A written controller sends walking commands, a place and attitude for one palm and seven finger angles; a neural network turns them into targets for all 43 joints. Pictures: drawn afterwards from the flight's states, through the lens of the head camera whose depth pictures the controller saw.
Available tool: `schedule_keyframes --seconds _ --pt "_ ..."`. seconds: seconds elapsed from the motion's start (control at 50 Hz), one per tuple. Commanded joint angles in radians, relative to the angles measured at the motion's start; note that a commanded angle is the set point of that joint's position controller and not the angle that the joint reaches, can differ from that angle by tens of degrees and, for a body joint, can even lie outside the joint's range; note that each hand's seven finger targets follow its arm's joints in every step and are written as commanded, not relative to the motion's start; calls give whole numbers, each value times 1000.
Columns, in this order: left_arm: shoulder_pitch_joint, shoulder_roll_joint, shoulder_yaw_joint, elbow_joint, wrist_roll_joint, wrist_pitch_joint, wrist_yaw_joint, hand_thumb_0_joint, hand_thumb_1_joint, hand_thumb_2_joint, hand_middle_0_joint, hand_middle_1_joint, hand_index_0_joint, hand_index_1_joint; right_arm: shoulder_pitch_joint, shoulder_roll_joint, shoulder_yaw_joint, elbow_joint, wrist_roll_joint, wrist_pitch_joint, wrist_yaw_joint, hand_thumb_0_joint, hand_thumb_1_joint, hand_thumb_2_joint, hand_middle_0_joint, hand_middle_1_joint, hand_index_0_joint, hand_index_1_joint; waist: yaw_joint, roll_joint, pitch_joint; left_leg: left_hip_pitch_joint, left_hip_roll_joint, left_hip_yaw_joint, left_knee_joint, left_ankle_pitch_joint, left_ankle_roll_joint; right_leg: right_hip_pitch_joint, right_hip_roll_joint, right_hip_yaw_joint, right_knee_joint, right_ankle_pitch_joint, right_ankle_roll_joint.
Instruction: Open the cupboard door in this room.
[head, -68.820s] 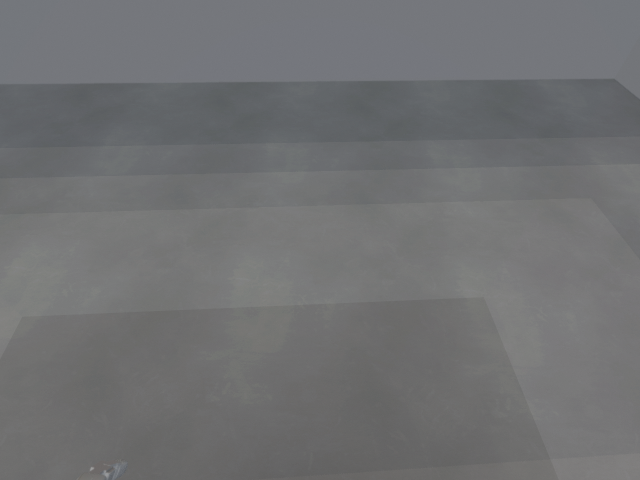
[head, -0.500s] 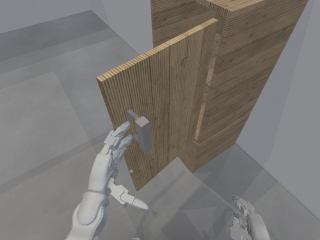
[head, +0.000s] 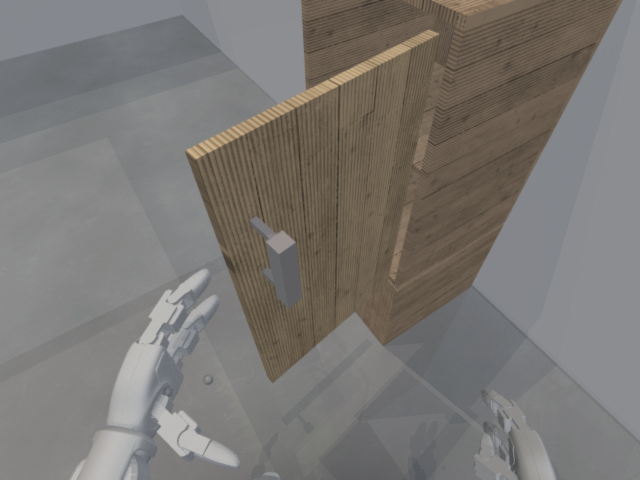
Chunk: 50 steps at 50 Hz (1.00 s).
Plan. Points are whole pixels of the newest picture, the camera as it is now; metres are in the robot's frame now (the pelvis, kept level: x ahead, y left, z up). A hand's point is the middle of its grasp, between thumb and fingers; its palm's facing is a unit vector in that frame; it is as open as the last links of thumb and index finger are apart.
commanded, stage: draw the hand back to the body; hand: left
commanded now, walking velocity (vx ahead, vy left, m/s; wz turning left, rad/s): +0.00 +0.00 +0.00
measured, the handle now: (274, 262) +0.36 +0.08 +0.08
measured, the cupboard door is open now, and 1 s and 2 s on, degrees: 99 99 99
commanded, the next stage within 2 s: step back with the hand held close in 1.60 s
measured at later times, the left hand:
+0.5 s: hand (139, 381) +0.20 +0.18 +0.13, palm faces -0.07 -0.99 -0.08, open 16.2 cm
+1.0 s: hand (30, 332) +0.21 +0.25 +0.18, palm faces +0.34 -0.86 -0.39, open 11.7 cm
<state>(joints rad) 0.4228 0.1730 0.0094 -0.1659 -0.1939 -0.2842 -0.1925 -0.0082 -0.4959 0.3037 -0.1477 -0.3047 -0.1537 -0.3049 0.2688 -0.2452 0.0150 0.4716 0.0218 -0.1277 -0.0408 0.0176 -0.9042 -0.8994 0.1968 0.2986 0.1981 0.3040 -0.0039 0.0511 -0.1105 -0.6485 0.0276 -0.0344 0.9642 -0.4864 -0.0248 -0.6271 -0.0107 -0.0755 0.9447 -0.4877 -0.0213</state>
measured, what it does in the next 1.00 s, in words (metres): rises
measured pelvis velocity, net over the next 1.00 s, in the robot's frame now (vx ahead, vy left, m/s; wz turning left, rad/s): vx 0.01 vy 0.03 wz -0.02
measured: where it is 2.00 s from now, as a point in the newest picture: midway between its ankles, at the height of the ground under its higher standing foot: outside the picture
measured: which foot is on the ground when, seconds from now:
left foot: down 0.00-1.00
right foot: down 0.00-1.00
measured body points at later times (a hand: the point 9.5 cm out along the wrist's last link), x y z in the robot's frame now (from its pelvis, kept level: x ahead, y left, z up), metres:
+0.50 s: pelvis +0.00 +0.02 +0.01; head +0.00 +0.00 +0.46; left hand +0.19 +0.23 +0.13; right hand +0.18 -0.21 -0.05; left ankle +0.00 +0.13 -0.68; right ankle -0.01 -0.11 -0.68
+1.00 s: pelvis +0.01 +0.03 +0.05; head +0.00 +0.00 +0.50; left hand +0.19 +0.30 +0.20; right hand +0.19 -0.19 -0.03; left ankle +0.00 +0.13 -0.68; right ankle -0.01 -0.11 -0.68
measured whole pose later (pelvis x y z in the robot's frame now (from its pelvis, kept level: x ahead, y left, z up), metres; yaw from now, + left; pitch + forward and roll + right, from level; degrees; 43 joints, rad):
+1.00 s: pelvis +0.01 +0.03 +0.05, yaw -1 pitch -3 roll -1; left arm 0.48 0.31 0.21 -0.38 -0.03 -0.06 0.12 0.00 0.22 0.61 -0.18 -0.30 -0.19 -0.31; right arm 0.21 -0.22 0.06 0.63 -0.01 -0.15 -0.09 0.02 -0.90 -0.90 0.20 0.30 0.20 0.30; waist 0.06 0.06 0.01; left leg -0.14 0.00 0.01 0.48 -0.30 0.01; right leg -0.12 -0.03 -0.04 0.45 -0.28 0.02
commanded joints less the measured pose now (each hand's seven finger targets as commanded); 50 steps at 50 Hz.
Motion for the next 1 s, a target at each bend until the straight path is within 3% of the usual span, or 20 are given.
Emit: schedule_keyframes --seconds 0.0,0.06,0.1,0.18,0.24,0.32,0.4,0.46,0.5,0.52,0.54,0.56,0.58,0.62,0.64,0.76,0.94,0.98 --pt "-75 54 8 -241 -11 -71 0 0 -500 300 -150 -300 -150 -300 -53 -90 -42 -171 -1 -73 -7 0 -900 -900 200 300 200 300 -19 -63 -171 75 -49 14 -95 263 38 106 12 53 -138 331 12" --pt "-41 135 90 -290 -6 -52 19 0 -500 300 -150 -300 -150 -300 -56 -91 -41 -178 3 -68 -10 0 -900 -900 200 300 200 300 8 -62 -199 90 -46 14 -118 274 40 147 18 48 -142 324 5" --pt "-27 112 79 -329 -12 -34 27 0 -500 300 -150 -300 -150 -300 -64 -78 -33 -190 7 -67 -10 0 -900 -900 200 300 200 300 12 -20 -191 109 -47 16 -137 285 39 159 16 39 -145 342 5" --pt "-23 106 90 -322 -28 8 27 0 -500 300 -150 -300 -150 -300 -75 -82 -25 -191 13 -66 -17 0 -900 -900 200 300 200 300 3 -62 -129 111 -42 13 -162 248 40 153 23 34 -183 294 12" --pt "-10 128 112 -340 -43 32 6 0 -500 300 -150 -300 -150 -300 -75 -87 -20 -186 16 -76 -22 0 -900 -900 200 300 200 300 6 -35 -119 134 -40 9 -182 239 38 160 24 26 -197 281 10" --pt "17 148 149 -350 -67 61 -23 0 -500 300 -150 -300 -150 -300 -78 -88 -16 -181 18 -87 -27 0 -900 -900 200 300 200 300 12 -48 -101 156 -37 5 -201 255 38 181 27 15 -215 298 11" --pt "-9 162 168 -388 -84 81 -40 0 -500 300 -150 -300 -150 -300 -86 -88 -8 -173 21 -102 -31 0 -900 -900 200 300 200 300 15 -6 -81 191 -37 -2 -227 261 37 193 28 8 -233 297 8" --pt "-8 195 214 -388 -97 95 -53 0 -395 345 -154 -300 -154 -300 -97 -95 -8 -160 22 -110 -37 0 -900 -900 200 300 200 300 23 -34 -72 201 -35 -5 -240 269 39 219 30 8 -252 299 8" --pt "-13 194 222 -398 -107 109 -66 0 -325 375 -156 -300 -156 -300 -102 -94 -5 -158 25 -118 -39 0 -900 -900 200 300 200 300 26 -6 -67 218 -37 -3 -253 271 37 228 28 6 -261 307 9" --pt "-70 318 237 -492 49 120 92 0 -290 390 -158 -300 -158 -300 -111 -81 -7 -155 9 -104 -65 0 -900 -900 200 300 200 300 65 7 -57 230 -27 14 -308 253 40 257 6 57 -331 273 -2" --pt "0 229 201 -442 65 145 163 0 -255 405 -159 -300 -159 -300 -100 -63 2 -145 -1 -99 -74 0 -900 -900 200 300 200 300 41 -20 5 242 -30 16 -326 219 38 238 1 50 -365 227 1" --pt "3 209 178 -435 92 164 206 0 -220 420 -160 -300 -160 -300 -104 -68 4 -132 -2 -93 -74 0 -900 -900 200 300 200 300 41 -34 35 252 -26 15 -340 208 41 250 1 48 -396 203 2" --pt "23 194 165 -407 109 174 235 0 -185 435 -161 -300 -161 -300 -108 -64 6 -118 -3 -85 -76 0 -900 -900 200 300 200 300 33 -48 64 272 -22 19 -351 210 43 249 0 43 -410 198 6" --pt "-11 224 184 -437 134 177 275 0 -115 465 -164 -300 -164 -300 -119 -72 5 -106 -9 -75 -79 0 -900 -900 200 300 200 300 36 -13 38 321 -22 20 -386 224 45 291 -3 36 -430 208 6" --pt "-13 224 184 -443 144 175 288 0 -80 480 -165 -300 -165 -300 -125 -71 6 -98 -12 -75 -80 0 -900 -900 200 300 200 300 36 15 31 348 -23 21 -404 234 45 307 -3 36 -440 218 5" --pt "-42 263 236 -424 165 169 327 0 130 570 -173 -300 -173 -300 -162 -75 9 -48 -24 -81 -80 0 -900 -900 200 300 200 300 50 4 46 436 -17 20 -505 317 42 426 0 23 -503 295 2" --pt "-11 279 311 -443 165 157 327 0 445 705 -184 -300 -184 -300 -181 -76 -5 -11 -30 -75 -58 0 -900 -900 200 300 200 300 66 19 30 534 -4 29 -578 526 31 539 4 19 -545 449 4" --pt "0 291 339 -421 159 159 325 0 515 735 -186 -300 -186 -300 -187 -75 -7 -6 -31 -66 -55 0 -900 -900 200 300 200 300 70 -10 49 534 -5 31 -588 528 31 552 6 19 -557 461 4"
